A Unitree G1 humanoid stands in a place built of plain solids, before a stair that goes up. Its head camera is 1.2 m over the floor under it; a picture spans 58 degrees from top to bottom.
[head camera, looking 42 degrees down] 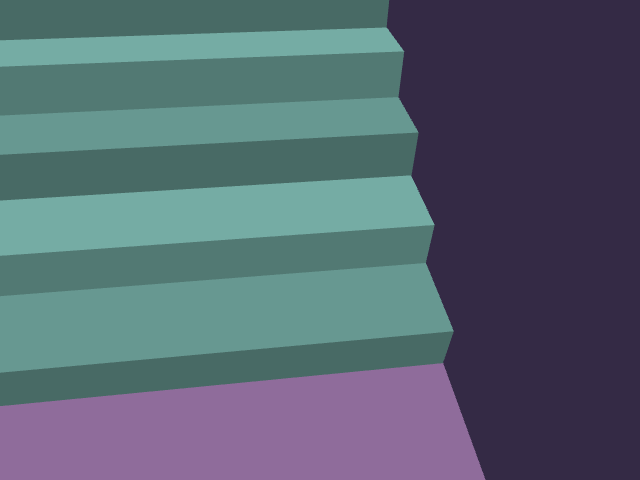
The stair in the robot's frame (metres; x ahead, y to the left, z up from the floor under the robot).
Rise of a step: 0.17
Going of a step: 0.28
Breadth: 1.50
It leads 6 degrees to the left of straight ahead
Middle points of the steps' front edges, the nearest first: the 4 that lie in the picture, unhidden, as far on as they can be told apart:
0.67 0.36 0.17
0.95 0.39 0.34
1.23 0.42 0.50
1.51 0.45 0.67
